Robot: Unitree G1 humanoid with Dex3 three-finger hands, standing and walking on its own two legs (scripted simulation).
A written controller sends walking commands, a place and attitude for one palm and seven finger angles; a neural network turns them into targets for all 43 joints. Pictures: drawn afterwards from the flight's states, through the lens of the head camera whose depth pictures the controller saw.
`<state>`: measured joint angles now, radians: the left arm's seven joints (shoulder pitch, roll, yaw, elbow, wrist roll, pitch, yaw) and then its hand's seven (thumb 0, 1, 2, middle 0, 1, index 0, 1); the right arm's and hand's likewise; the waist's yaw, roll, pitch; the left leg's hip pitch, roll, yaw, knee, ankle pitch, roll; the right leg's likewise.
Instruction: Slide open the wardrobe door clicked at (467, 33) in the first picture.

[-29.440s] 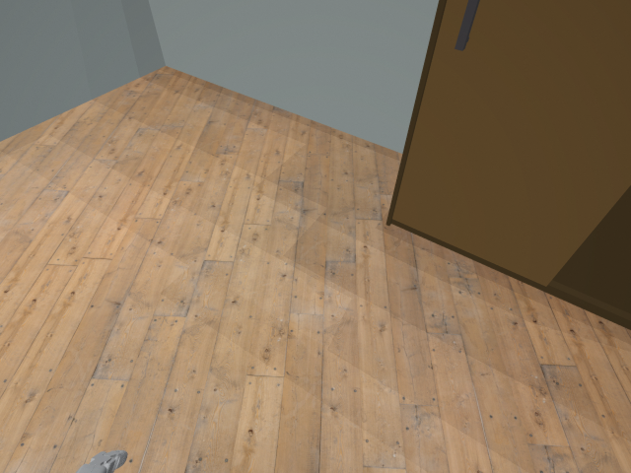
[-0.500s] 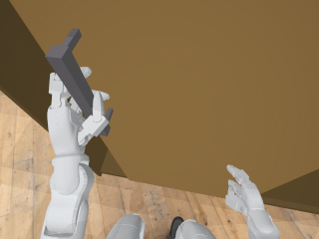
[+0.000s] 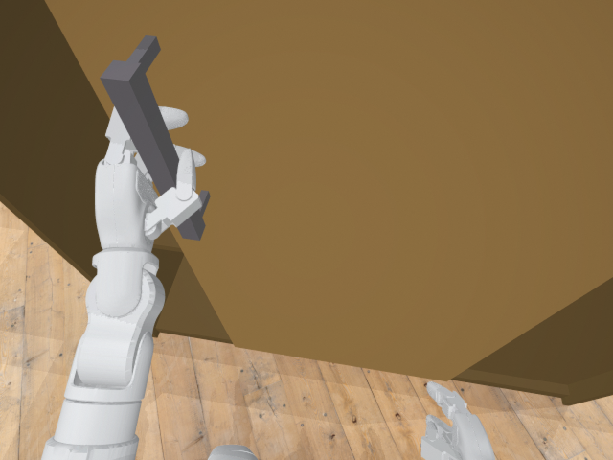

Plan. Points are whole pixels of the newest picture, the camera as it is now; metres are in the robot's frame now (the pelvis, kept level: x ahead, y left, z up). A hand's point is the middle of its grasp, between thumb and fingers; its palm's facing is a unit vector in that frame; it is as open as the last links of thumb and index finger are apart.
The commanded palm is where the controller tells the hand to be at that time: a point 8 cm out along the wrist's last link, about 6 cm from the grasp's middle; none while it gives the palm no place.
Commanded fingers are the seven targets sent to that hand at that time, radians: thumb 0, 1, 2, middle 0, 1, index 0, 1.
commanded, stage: step sideways, sliding the door along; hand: left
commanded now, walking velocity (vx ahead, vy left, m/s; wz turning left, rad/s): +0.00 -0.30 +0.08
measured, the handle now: (174, 155) +0.37 +0.22 +0.17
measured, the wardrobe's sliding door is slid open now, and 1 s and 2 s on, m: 0.27 0.43 0.55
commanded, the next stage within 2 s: stop walking and hold the door there in 1.80 s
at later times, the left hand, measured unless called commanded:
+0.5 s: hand (261, 201) +0.32 +0.12 +0.17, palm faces +0.32 -0.95 -0.02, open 6.6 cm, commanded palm +0.29 +0.09 +0.16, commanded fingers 0.00 0.90 0.90 -0.45 -1.40 -0.45 -1.40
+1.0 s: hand (351, 213) +0.33 +0.03 +0.17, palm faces +0.43 -0.90 -0.03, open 7.1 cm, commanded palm +0.29 +0.00 +0.15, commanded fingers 0.00 0.90 0.90 -0.45 -1.40 -0.45 -1.40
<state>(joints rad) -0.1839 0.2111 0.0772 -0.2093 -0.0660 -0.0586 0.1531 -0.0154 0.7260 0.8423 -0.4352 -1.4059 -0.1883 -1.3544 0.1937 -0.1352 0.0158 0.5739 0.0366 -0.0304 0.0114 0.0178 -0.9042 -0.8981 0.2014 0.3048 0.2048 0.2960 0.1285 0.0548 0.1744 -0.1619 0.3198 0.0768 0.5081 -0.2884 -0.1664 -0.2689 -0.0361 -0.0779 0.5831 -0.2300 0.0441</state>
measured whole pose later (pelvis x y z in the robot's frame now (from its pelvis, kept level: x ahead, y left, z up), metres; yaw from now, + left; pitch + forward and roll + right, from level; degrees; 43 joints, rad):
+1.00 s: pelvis +0.02 -0.21 +0.00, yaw +5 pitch -2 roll -3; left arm -0.16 0.19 0.14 -0.24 -0.06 -0.08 0.19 -0.02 0.74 0.81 -0.45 -1.41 -0.08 -1.21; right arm 0.10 -0.25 -0.05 0.60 0.03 -0.02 0.00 0.02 -0.91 -0.90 0.19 0.30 0.20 0.29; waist 0.10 0.02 0.20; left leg -0.27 0.12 0.15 0.65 -0.33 0.04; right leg -0.46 0.01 -0.02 1.12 -0.50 0.02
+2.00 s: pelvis +0.01 -0.38 +0.03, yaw +0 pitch -1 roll -7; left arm -0.17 0.36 0.26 -0.06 -0.08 -0.09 0.13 -0.07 0.68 0.83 -0.37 -1.41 -0.11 -1.25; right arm 0.14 -0.14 0.02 0.58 0.01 -0.03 0.02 0.02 -0.90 -0.90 0.20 0.30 0.21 0.30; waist 0.09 0.01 0.12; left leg -0.22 0.26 0.12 0.43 -0.19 -0.06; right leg -0.42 -0.04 -0.07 0.96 -0.34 0.06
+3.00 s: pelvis -0.04 -0.37 +0.01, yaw -6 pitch -2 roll -1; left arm -0.31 0.47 0.36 0.57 -0.05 -0.23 0.13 -0.17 0.64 0.82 -0.45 -1.40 -0.25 -1.36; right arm 0.27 -0.27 0.02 0.73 0.05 -0.05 -0.09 0.02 -0.90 -0.90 0.20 0.30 0.21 0.30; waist 0.01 0.06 -0.01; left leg -0.32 0.05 0.11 0.51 -0.17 0.03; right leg -0.27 -0.04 0.00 0.50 -0.22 0.04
